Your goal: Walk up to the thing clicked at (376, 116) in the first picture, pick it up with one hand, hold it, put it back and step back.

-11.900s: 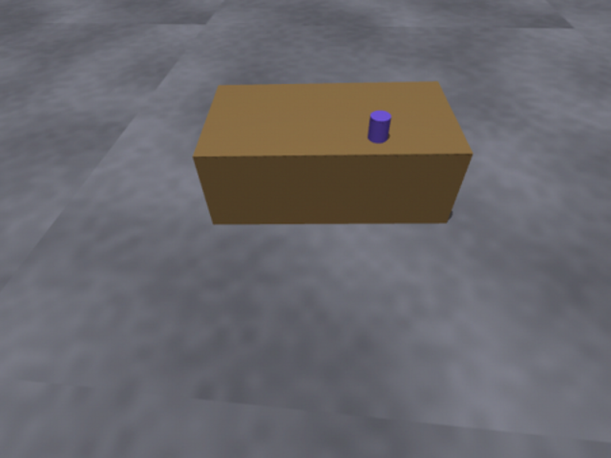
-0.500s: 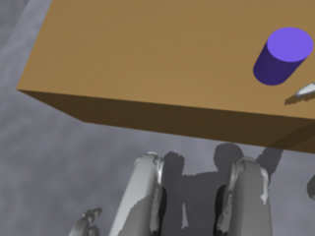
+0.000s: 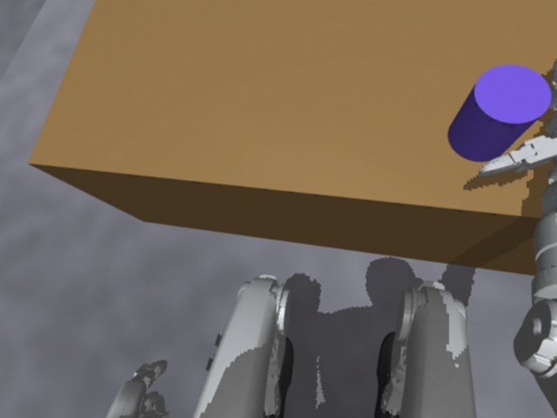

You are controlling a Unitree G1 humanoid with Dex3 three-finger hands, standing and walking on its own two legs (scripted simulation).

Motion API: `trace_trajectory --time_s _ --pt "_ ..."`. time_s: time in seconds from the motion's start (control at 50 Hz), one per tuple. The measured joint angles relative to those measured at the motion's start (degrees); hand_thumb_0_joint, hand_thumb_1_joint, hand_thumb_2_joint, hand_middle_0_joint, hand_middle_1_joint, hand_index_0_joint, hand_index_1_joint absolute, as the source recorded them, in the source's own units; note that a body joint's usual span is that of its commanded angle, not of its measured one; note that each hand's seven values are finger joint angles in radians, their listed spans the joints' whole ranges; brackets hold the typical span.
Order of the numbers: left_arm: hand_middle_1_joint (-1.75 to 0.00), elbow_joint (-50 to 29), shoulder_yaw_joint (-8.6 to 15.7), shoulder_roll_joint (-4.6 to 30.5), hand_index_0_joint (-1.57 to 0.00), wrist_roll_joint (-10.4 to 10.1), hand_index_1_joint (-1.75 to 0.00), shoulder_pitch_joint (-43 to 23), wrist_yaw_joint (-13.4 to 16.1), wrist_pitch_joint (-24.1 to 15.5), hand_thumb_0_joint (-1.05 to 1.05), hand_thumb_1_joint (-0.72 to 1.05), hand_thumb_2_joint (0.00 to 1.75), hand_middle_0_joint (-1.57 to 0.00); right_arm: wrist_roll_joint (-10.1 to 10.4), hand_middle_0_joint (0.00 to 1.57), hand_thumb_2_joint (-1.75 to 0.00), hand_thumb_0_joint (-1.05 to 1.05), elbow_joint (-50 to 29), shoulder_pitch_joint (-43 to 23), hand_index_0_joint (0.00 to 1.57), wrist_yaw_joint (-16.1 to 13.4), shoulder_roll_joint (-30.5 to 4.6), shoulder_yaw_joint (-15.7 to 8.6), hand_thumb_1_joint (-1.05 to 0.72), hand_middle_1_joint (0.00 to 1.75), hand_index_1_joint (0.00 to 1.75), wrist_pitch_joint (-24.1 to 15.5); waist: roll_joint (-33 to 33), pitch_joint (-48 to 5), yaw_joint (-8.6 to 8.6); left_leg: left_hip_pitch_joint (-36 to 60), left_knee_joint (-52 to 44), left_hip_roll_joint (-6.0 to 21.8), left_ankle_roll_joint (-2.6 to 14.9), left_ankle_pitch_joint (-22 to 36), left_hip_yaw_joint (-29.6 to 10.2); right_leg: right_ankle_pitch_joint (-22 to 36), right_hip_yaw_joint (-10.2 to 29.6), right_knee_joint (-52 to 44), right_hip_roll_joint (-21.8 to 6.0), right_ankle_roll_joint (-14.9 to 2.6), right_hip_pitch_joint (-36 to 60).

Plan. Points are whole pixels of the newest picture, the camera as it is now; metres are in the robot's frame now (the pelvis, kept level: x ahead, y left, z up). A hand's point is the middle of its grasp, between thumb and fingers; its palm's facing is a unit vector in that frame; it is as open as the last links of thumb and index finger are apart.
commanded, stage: rest palm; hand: right
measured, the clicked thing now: (492, 117) +0.52 -0.22 -0.01
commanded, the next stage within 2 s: close in 0.04 s
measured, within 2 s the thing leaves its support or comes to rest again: leaves its support in 1.18 s
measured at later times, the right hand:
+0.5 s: hand (511, 107) +0.51 -0.23 +0.01, palm faces +0.15 +0.99 -0.01, open 15.7 cm
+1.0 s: hand (509, 100) +0.52 -0.23 +0.01, palm faces +0.16 +0.99 -0.01, open 10.9 cm
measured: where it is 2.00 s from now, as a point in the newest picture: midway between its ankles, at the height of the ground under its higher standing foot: (330, 400)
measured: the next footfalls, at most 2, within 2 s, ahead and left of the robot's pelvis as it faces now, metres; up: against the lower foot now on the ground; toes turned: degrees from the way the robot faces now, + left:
none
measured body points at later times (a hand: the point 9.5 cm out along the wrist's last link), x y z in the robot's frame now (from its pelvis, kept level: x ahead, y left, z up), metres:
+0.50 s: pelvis +0.00 +0.00 +0.00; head +0.21 -0.04 +0.39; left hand +0.10 +0.27 -0.13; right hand +0.50 -0.29 +0.01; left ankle +0.07 +0.12 -0.42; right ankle +0.09 -0.14 -0.42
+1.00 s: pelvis +0.00 +0.00 +0.00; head +0.22 -0.04 +0.39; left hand +0.09 +0.28 -0.12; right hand +0.51 -0.29 +0.02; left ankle +0.07 +0.12 -0.42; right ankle +0.09 -0.15 -0.42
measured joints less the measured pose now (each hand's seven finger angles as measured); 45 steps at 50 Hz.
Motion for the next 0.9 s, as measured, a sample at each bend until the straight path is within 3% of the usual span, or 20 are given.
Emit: trace_trajectory --time_s 0.2,0.5,0.8,0.9 --pt "-0.29 0.3 0.4 -0.6 -0.19 0.1 -0.30 -0.9 -0.1 0.5 0.00 0.90 0.90 -0.20 -0.2 0.11 -0.01 -0.01 -1.3 0.8 0.10 -1.3 1.7 2.3 0.54 0.03 0.03 0.2 0.0 -0.3 -0.52 0.5 0.0 0.1 0.01 -0.4 -0.1 -0.3 -0.1 -0.1 0.2 0.01 0.4" --pt "-0.30 0.6 0.4 -0.5 -0.20 0.1 -0.30 -0.2 -0.3 0.8 0.00 0.91 0.90 -0.19 -0.4 0.44 -0.04 -0.01 0.0 -1.5 0.43 -1.9 1.2 2.8 0.50 0.20 0.21 -0.2 -0.3 0.3 -0.25 -0.6 0.8 0.3 -0.04 -0.6 -0.5 -0.4 -0.4 0.5 0.3 -0.04 -0.5" --pt "-0.29 0.9 0.7 -0.1 -0.19 0.2 -0.29 0.6 -0.1 1.2 0.00 0.92 0.89 -0.19 -1.0 0.86 -0.31 -0.01 1.4 -2.7 0.85 -2.4 0.4 2.4 0.30 0.57 0.57 0.2 -0.3 0.1 0.35 -0.5 0.6 0.0 0.09 -0.6 -0.3 -0.5 -0.2 0.4 0.1 0.12 -0.4" --pt "-0.29 0.7 0.7 0.1 -0.19 0.1 -0.29 0.6 -0.1 1.2 0.00 0.92 0.88 -0.19 -1.0 0.84 -0.46 0.00 1.6 -3.2 0.84 -2.5 -0.1 2.4 0.36 0.65 0.65 0.5 -0.4 0.3 0.54 -0.7 0.7 0.0 0.07 -0.5 -0.3 -0.5 -0.1 0.5 0.2 0.10 -0.6"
